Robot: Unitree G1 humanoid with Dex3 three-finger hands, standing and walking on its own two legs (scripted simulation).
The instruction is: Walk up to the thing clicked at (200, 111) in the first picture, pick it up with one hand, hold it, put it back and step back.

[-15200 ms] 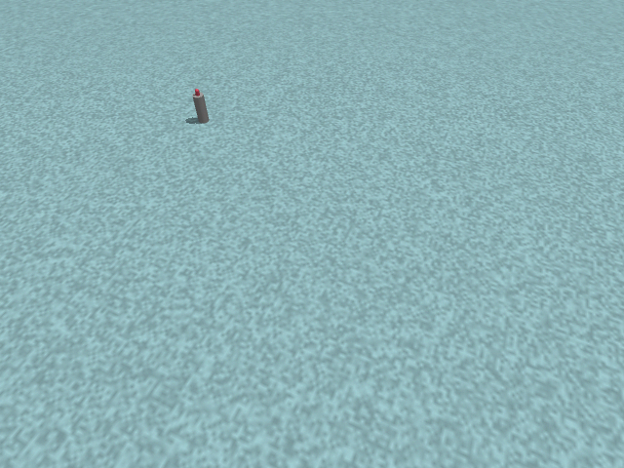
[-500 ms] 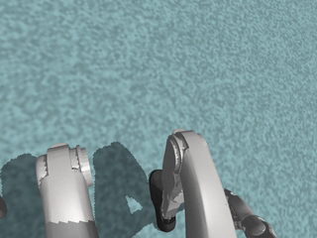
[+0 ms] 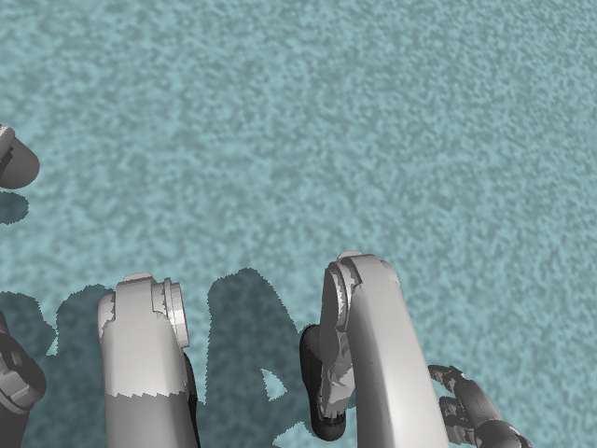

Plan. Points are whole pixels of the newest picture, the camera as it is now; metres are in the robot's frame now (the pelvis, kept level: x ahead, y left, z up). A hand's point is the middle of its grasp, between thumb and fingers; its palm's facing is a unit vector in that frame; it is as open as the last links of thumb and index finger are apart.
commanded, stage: settle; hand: left
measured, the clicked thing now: out of the picture +0.47 +0.33 -0.04
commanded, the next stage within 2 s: lift in 0.64 s
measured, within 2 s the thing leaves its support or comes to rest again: neither
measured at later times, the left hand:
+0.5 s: hand out of the picture +0.47 +0.33 +0.01, palm faces +0.39 -0.92 -0.02, open 9.1 cm
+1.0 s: hand out of the picture +0.47 +0.32 +0.04, palm faces +0.37 -0.93 -0.02, open 9.1 cm
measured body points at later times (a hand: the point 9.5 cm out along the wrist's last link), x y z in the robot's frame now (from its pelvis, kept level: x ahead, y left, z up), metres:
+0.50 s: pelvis +0.00 +0.00 +0.02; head +0.21 +0.07 +0.41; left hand +0.44 +0.38 +0.01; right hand +0.11 -0.27 -0.09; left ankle +0.08 +0.14 -0.32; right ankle +0.10 -0.13 -0.32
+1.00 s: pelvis +0.00 +0.00 +0.04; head +0.21 +0.06 +0.43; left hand +0.45 +0.37 +0.04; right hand +0.11 -0.27 -0.08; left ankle +0.08 +0.14 -0.32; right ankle +0.10 -0.13 -0.32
